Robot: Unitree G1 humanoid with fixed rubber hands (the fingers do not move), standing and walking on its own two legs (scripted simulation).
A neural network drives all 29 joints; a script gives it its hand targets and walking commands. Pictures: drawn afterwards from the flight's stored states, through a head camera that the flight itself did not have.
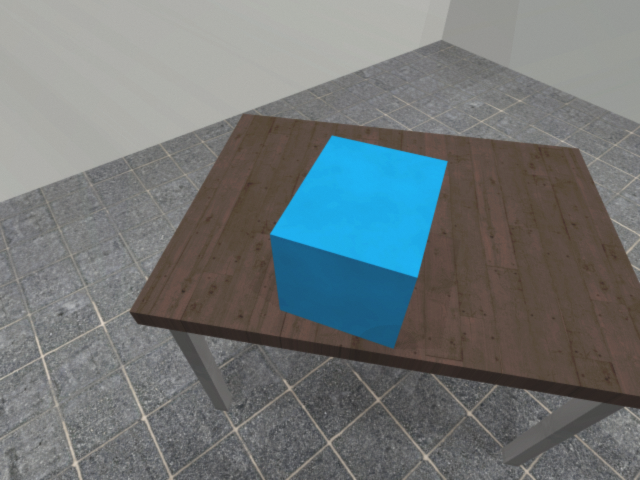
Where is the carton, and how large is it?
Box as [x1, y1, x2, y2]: [270, 136, 447, 348]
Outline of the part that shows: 331,136 270,233 280,309 393,348 417,277 447,161 336,136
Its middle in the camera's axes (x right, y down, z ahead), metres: +0.07 +0.00 +0.70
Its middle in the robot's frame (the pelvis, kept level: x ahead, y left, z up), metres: +0.52 -0.06 -0.05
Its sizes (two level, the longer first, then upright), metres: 0.269 0.216 0.210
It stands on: a table, 0.62 m high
